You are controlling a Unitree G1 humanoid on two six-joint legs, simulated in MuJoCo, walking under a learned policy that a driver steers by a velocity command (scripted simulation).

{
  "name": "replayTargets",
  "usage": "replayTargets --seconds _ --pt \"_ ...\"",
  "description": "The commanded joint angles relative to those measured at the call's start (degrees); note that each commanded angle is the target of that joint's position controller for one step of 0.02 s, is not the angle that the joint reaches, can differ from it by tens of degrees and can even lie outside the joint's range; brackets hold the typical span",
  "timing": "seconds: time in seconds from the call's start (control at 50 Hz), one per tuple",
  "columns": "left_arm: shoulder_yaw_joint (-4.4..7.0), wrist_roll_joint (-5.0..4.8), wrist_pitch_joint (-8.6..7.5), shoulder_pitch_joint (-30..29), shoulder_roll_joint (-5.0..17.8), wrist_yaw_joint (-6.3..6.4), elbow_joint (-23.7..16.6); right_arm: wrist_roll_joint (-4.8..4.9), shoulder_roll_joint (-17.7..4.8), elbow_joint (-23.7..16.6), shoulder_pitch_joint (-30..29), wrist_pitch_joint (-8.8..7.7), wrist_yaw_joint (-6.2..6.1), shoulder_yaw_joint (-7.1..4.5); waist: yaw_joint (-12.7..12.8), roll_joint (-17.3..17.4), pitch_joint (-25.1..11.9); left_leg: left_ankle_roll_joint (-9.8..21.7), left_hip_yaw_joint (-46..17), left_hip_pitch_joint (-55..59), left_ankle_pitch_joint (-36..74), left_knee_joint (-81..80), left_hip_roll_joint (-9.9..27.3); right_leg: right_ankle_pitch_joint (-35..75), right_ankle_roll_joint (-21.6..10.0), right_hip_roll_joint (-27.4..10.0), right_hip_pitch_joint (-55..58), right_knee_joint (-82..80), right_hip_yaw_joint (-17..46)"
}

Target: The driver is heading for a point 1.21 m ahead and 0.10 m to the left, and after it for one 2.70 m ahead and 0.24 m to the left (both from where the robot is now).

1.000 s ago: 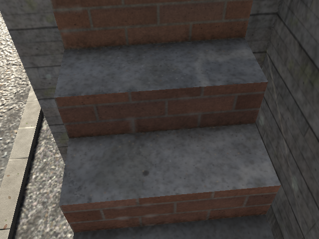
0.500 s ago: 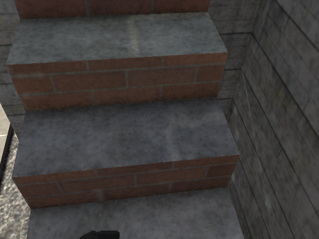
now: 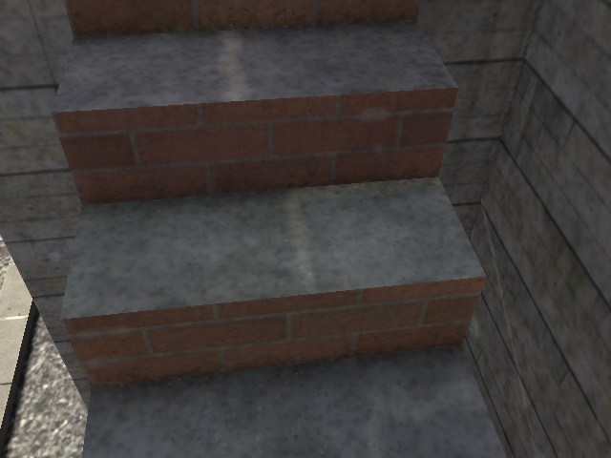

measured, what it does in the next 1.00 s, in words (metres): climbs: left foot, then right foot 0.19 m higher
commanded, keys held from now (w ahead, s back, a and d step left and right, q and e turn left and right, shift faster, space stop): w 1.00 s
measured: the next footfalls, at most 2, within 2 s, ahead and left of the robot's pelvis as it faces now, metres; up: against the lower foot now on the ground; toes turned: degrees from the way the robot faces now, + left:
left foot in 0.04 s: -0.05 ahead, +0.12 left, +0.00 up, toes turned +2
right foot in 0.46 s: +0.22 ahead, +0.00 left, +0.19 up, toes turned -6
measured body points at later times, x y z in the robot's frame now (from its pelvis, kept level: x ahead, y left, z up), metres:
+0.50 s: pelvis +0.19 +0.08 +0.17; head +0.18 +0.10 +0.62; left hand +0.29 +0.32 +0.02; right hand +0.43 -0.18 +0.16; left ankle +0.17 +0.23 -0.31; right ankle +0.19 +0.00 -0.55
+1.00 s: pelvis +0.35 +0.14 +0.35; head +0.31 +0.13 +0.80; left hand +0.56 +0.32 +0.28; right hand +0.21 -0.04 +0.19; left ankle +0.38 +0.26 -0.36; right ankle +0.31 +0.04 -0.13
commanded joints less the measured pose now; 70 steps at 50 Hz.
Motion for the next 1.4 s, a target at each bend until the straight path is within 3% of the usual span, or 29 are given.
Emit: replayTargets --seconds 0.02,0.04,0.06,0.08,0.18,0.24,0.28,0.34,0.36,0.38,0.42,0.46,0.52,0.58,0.64,0.7,0.72,0.74,0.76,0.86,0.94,0.96,0.98,1.06,1.12,1.18,1.24,1.3,1.4 --pt "2.06 -4.76 -0.66 -5.07 12.78 -0.01 -5.94 -0.59 -5.08 2.79 14.16 -1.44 1.01 -1.09 -8.93 -6.47 4.60 -2.95 3.87 16.77 16.00 -58.27 -3.94 62.31 -9.29 -0.63 8.20 21.79 0.21" --pt "1.74 -2.50 -1.40 -6.78 10.83 -0.80 -9.25 -2.33 -6.92 5.43 14.14 -0.74 1.66 -0.94 -5.50 -10.03 2.14 -5.85 -1.76 23.95 28.55 -66.13 1.63 40.84 -8.23 0.56 5.23 38.58 1.51" --pt "2.39 0.65 -1.98 -4.32 3.41 -1.64 -12.99 -3.58 -6.48 6.63 8.51 1.60 1.43 1.67 6.16 9.76 0.56 -13.70 -5.77 45.92 97.58 -39.62 9.64 -14.27 -8.14 7.11 -25.53 57.93 0.41" --pt "2.65 -2.61 -2.79 -6.76 1.05 -1.85 -13.70 -4.39 -5.09 10.62 23.63 3.32 -1.22 1.98 -0.76 26.55 -11.00 -13.18 -8.48 65.99 134.66 -24.84 14.20 -19.43 -7.68 12.46 -44.47 77.44 4.84" --pt "0.64 -5.06 -6.61 -52.41 -1.60 -2.86 -40.72 -10.09 -3.07 20.63 28.29 3.12 -2.18 1.82 -5.77 15.98 13.88 0.02 -17.03 57.31 89.98 -40.65 16.10 -37.29 -11.12 15.48 -101.95 137.54 6.38" --pt "0.47 -3.06 -1.31 -39.35 4.37 -1.84 -47.24 -4.99 -3.11 16.96 8.83 -0.36 -3.41 3.81 14.44 7.00 12.90 -6.93 -0.80 26.78 67.19 -59.62 12.40 -33.61 -16.09 5.35 -74.07 108.49 9.63" --pt "5.77 -3.47 3.66 -6.71 19.11 -0.13 -32.68 0.61 -18.27 7.50 -7.12 -2.75 -3.68 1.28 30.26 -1.12 -7.12 -9.33 11.18 -10.14 116.30 -61.32 4.10 2.67 -10.26 17.03 11.61 85.39 1.66" --pt "6.65 -1.28 6.29 6.50 18.84 6.23 -21.09 3.59 -28.13 8.93 -3.59 -3.00 -3.98 -4.65 32.98 -9.82 2.98 -12.69 3.93 20.45 128.13 -25.93 7.32 -3.91 -4.15 18.21 3.45 36.34 -2.74" --pt "3.87 0.32 5.33 -12.35 15.57 5.48 -19.43 0.35 -19.81 9.46 10.57 -4.16 -3.34 -5.56 14.95 -31.49 -2.95 -18.10 -1.27 7.58 15.81 25.55 -9.19 12.10 -12.93 6.30 5.17 11.65 27.79" --pt "1.88 7.29 2.78 -22.51 8.47 5.49 -23.03 -4.49 -13.32 3.19 14.46 -4.23 -2.35 -5.52 8.48 -25.21 -20.39 -14.11 -18.17 -9.91 0.43 65.99 -14.53 13.86 -18.49 -9.34 10.64 8.09 60.82" --pt "1.22 4.68 -0.01 -18.64 4.44 2.06 -10.03 -11.25 0.86 -11.78 -0.18 -4.73 -2.09 -0.96 1.59 -0.06 -3.38 0.51 -18.52 -15.64 13.82 55.00 -9.50 -13.55 -13.41 -2.81 -14.23 14.16 44.89" --pt "1.56 0.89 0.89 -9.22 1.11 -2.65 -1.30 -6.54 9.76 -13.17 -8.36 -10.70 -3.19 3.08 0.82 9.65 10.99 3.41 -14.65 -23.29 8.07 49.11 -10.50 6.90 -9.28 4.03 -21.19 14.69 18.00" --pt "1.70 1.14 2.07 -9.38 2.28 -6.00 0.00 -3.69 3.47 -13.87 -5.52 -6.72 -0.20 0.41 -4.57 1.41 5.68 -0.10 -3.64 -37.47 -0.81 72.98 -9.88 27.50 -12.77 -0.39 -13.03 4.19 13.60" --pt "3.08 -0.07 3.24 -12.00 8.19 -7.19 -0.33 -1.21 -0.12 -23.32 -15.24 -3.15 -4.05 -0.07 -5.44 -3.44 12.04 -0.67 -9.22 -45.43 5.34 60.59 -1.09 -2.23 -10.24 -5.48 -19.83 -5.71 15.57" --pt "5.31 -2.88 1.72 -14.22 17.45 -4.20 -8.19 -1.25 -0.64 -23.92 -17.25 1.84 -3.69 1.79 -3.78 0.11 3.93 -1.52 2.35 1.25 5.48 24.73 -0.70 1.02 -12.19 -3.26 -36.92 -22.84 9.84" --pt "6.84 -3.94 -0.21 -5.76 20.49 -0.38 -4.89 -0.34 -7.13 -14.88 4.38 1.73 0.77 -2.47 -10.11 -6.11 -2.42 -0.53 5.28 20.12 -13.11 7.06 -6.74 59.22 -14.69 -1.77 -13.87 -5.04 2.52" --pt "6.20 -1.02 0.06 -3.86 17.66 1.14 -5.49 -0.46 -7.37 -11.24 7.03 1.97 2.15 -3.36 -10.14 -4.84 -3.41 -0.76 -0.91 17.63 -16.78 -6.62 -7.78 53.67 -16.74 -2.40 -6.45 8.01 5.66" --pt "5.13 6.12 -0.79 2.27 9.02 -2.55 -11.34 -9.59 -16.62 -5.49 17.96 3.02 0.82 -6.77 -2.70 14.94 -6.76 10.46 -38.84 16.90 -48.30 -25.51 3.86 15.06 -13.18 5.35 -20.45 34.84 9.26" --pt "6.50 6.80 -0.94 -3.80 12.82 -3.88 -13.60 -8.97 -18.29 -4.86 19.07 4.13 -0.18 -8.46 -7.19 15.28 -8.72 14.92 -71.60 10.64 -80.92 -52.43 10.82 -2.02 -12.42 12.36 -28.07 62.10 13.31" --pt "2.21 5.87 -2.77 -10.50 0.74 -3.27 -23.03 -8.69 2.43 5.12 6.39 -2.15 0.53 -2.20 5.54 2.45 10.19 4.42 -39.98 -11.46 -40.15 -36.58 9.37 2.16 -8.39 10.54 -41.73 94.08 17.44" --pt "1.27 3.68 -2.48 -10.16 -0.08 -2.19 -24.40 -9.24 0.33 8.57 11.87 -3.72 0.55 -2.36 5.03 0.91 9.31 5.21 -30.61 2.27 -22.14 -44.43 10.26 -1.50 -7.84 10.44 -49.46 96.36 14.98" --pt "0.66 -1.39 -3.41 -11.21 2.45 -3.47 -26.15 -3.48 3.28 9.90 14.40 -4.42 1.85 -0.42 5.30 2.33 4.04 4.15 -31.92 4.32 -20.25 -48.24 10.24 0.49 -9.99 11.21 -43.67 92.15 14.26" --pt "0.55 -2.45 -3.60 -11.13 2.49 -3.84 -25.89 -3.40 1.39 10.04 13.04 -4.61 1.78 -0.52 6.48 3.65 5.98 4.15 -27.91 3.19 -19.28 -49.75 10.75 0.04 -10.44 11.30 -42.77 89.68 13.96" --pt "-0.33 -1.58 -2.63 -10.70 3.06 -4.08 -21.78 -1.68 -5.05 5.60 5.76 -3.92 1.48 -2.05 8.76 -2.40 8.28 0.50 -8.52 -1.29 -2.95 -51.26 6.03 4.94 -9.93 8.50 -23.78 47.41 6.37" --pt "-0.26 -3.52 -0.46 -9.21 1.62 -4.27 -19.64 -0.08 -8.89 7.34 11.28 -3.09 -0.97 -3.12 8.31 12.97 7.37 6.75 -8.95 0.14 4.15 -52.66 6.12 -2.90 -8.02 12.05 -5.19 22.38 -0.70" --pt "1.48 -2.30 0.44 -5.05 6.94 -2.21 -14.82 -2.50 0.32 7.68 12.94 -3.36 -1.51 -0.94 6.14 11.00 7.80 7.44 -6.54 11.06 15.88 -32.03 4.96 1.11 -7.95 4.71 -4.88 2.13 8.46" --pt "4.00 -3.43 1.12 8.60 14.60 -1.58 -6.71 -2.30 -1.05 3.65 12.99 -4.16 0.58 -3.22 4.40 -24.01 -5.57 -1.50 -1.86 -18.40 4.07 16.58 -4.79 -8.39 -5.50 -13.28 19.77 -10.98 52.62" --pt "2.98 3.33 1.22 1.47 5.06 -2.41 -3.20 -2.14 3.26 -3.45 -7.26 -4.89 0.98 -1.79 2.52 -2.85 10.51 -3.77 -9.62 -37.40 11.95 44.65 -4.31 -5.46 -4.52 -9.06 3.15 -5.45 32.97" --pt "1.17 3.61 1.60 5.55 0.21 -2.72 3.31 -2.07 5.45 -11.79 -12.45 -4.94 -2.35 1.35 -0.18 -5.32 11.11 0.54 -10.94 -61.69 2.25 81.08 -4.25 -4.00 -9.69 -11.11 3.95 -5.96 28.66"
